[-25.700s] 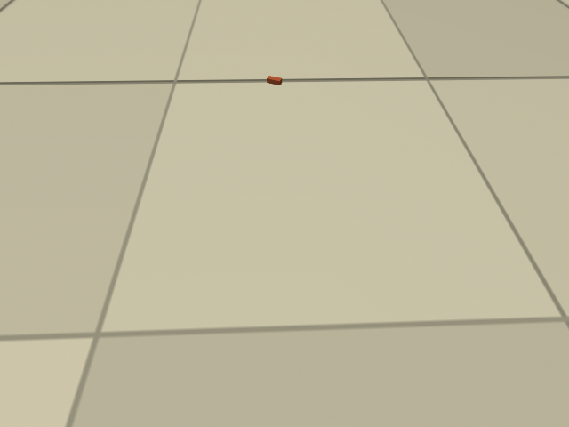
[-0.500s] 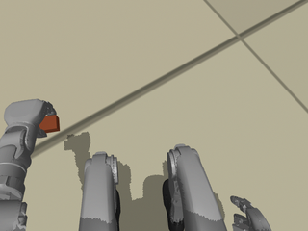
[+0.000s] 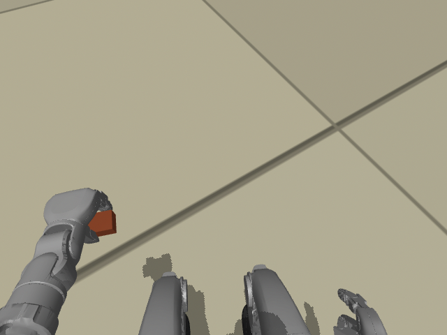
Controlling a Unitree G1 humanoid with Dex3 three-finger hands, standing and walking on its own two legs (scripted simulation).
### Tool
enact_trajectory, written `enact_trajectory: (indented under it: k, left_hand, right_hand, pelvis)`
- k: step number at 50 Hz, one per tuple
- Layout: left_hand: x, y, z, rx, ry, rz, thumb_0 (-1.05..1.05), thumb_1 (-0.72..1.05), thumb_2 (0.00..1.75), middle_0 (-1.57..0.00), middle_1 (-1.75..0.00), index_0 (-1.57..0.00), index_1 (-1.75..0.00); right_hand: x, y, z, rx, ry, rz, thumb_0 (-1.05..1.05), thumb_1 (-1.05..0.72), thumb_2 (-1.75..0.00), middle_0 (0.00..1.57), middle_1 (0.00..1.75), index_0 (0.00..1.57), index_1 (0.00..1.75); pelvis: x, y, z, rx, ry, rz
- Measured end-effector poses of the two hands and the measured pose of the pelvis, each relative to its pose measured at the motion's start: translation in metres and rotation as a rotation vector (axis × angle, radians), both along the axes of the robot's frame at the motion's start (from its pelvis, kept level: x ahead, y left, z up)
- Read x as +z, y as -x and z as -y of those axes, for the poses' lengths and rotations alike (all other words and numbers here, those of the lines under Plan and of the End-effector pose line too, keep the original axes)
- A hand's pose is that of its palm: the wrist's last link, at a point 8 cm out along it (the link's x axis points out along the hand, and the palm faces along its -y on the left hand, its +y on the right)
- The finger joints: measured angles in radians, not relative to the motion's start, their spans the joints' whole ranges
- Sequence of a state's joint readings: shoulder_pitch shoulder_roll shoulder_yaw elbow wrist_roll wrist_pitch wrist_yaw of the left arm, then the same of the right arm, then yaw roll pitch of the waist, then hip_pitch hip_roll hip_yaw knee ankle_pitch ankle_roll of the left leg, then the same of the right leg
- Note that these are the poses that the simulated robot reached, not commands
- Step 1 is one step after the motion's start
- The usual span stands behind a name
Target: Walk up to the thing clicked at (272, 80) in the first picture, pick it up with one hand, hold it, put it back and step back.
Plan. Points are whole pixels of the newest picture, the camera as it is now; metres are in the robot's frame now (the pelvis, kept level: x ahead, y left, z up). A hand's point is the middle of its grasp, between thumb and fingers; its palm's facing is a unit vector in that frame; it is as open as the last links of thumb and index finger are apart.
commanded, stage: lift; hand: left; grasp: from above
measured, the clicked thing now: (90, 226) +0.36 +0.26 -0.12
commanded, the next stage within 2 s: hold in 0.62 s
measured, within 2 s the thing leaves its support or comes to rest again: neither
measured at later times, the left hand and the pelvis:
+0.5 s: hand (75, 189) +0.37 +0.23 +0.03, palm faces -0.43 -0.11 -0.90, open 7.0 cm; pelvis +0.04 +0.00 +0.11, yaw +0 degrees
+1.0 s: hand (66, 169) +0.38 +0.22 +0.08, palm faces -0.42 -0.08 -0.91, open 7.0 cm; pelvis +0.06 +0.00 +0.14, yaw -1 degrees
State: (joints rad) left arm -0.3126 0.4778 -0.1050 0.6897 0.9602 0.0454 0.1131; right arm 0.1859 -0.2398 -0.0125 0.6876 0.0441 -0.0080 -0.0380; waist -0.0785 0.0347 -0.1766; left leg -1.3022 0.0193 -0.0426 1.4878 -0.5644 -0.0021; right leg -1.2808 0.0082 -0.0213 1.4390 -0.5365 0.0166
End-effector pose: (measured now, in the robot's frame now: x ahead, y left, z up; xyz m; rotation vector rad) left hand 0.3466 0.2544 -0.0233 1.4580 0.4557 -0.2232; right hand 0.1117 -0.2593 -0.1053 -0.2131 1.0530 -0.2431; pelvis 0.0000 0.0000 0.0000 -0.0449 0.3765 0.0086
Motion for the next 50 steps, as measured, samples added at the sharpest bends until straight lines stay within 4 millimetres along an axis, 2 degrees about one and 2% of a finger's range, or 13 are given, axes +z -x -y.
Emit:
enact_trajectory:
  k: [10,23,34,50]
  left_hand:
    - [0.052,-0.004,0.012,-0.016,-0.004,-0.020,0.01,0.45,0.04,-1.00,-0.15,-1.03,-0.12]
    - [0.107,-0.024,0.020,0.002,-0.008,-0.006,0.01,0.44,0.04,-1.02,-0.12,-1.04,-0.10]
    - [0.132,-0.027,0.023,-0.006,-0.005,-0.020,0.01,0.43,0.06,-1.04,-0.11,-1.05,-0.09]
    - [0.164,-0.033,0.028,-0.035,-0.020,0.001,0.00,0.42,0.08,-1.03,-0.12,-1.05,-0.10]
  right_hand:
    - [0.056,0.001,0.005,-0.032,0.018,0.001,0.01,-0.91,-0.90,0.21,0.30,0.20,0.29]
    - [0.100,-0.003,0.001,-0.049,-0.006,-0.012,0.01,-0.90,-0.90,0.21,0.30,0.20,0.29]
    - [0.122,-0.021,-0.001,-0.038,-0.025,0.009,0.01,-0.90,-0.89,0.21,0.30,0.20,0.29]
    - [0.141,-0.044,0.004,-0.029,-0.033,0.061,0.01,-0.90,-0.89,0.21,0.30,0.20,0.29]
  pelvis:
    - [0.056,-0.020,-0.001,-0.005,-0.009,0.078]
    - [0.105,-0.041,-0.003,-0.014,-0.021,0.162]
    - [0.128,-0.055,-0.002,-0.015,-0.030,0.209]
    - [0.144,-0.063,-0.002,-0.020,-0.037,0.264]
